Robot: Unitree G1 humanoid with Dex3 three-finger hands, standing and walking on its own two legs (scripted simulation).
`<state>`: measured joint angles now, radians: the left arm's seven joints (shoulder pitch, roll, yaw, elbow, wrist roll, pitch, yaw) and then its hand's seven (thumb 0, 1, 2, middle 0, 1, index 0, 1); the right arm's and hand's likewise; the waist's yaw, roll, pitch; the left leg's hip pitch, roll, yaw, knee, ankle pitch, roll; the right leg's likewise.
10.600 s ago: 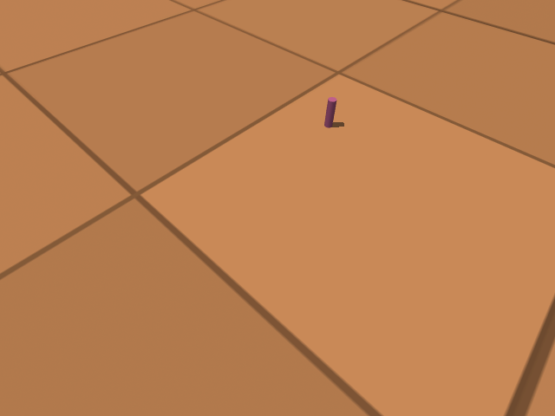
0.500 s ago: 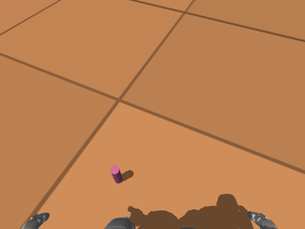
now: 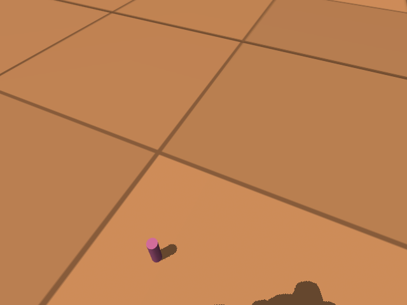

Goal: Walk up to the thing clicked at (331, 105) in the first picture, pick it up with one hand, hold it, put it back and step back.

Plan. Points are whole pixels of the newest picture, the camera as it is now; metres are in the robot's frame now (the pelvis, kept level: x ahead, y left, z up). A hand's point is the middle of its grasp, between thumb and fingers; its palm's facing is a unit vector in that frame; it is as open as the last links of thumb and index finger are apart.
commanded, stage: walk up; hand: left
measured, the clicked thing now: (154, 250) +0.45 +0.22 -0.69
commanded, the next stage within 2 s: none
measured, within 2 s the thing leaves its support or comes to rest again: neither
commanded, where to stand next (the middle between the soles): +0.12 -0.01 m, yaw +2 degrees
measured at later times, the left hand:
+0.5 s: hand (69, 301) +0.16 +0.30 -0.18, palm faces -0.02 -0.94 -0.35, open 7.4 cm
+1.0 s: hand out of the picture +0.15 +0.26 -0.16, palm faces -0.08 -0.90 -0.42, open 7.4 cm
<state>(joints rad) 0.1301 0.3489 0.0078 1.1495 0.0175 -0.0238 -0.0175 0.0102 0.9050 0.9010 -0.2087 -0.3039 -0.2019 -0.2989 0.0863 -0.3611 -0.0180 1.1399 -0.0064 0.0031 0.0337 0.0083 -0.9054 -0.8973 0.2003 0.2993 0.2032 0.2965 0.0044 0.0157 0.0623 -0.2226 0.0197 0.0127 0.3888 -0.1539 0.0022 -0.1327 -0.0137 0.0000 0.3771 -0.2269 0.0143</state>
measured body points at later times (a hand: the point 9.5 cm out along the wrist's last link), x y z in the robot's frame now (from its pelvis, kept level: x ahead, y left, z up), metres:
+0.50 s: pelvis +0.09 +0.03 -0.01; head +0.15 +0.06 +0.44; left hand +0.16 +0.35 -0.15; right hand +0.18 -0.28 -0.12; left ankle +0.14 +0.13 -0.75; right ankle +0.02 -0.13 -0.69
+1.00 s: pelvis +0.04 -0.01 -0.02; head +0.12 -0.03 +0.42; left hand +0.15 +0.30 -0.13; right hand +0.15 -0.32 -0.16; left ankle +0.01 +0.14 -0.66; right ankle +0.08 -0.12 -0.75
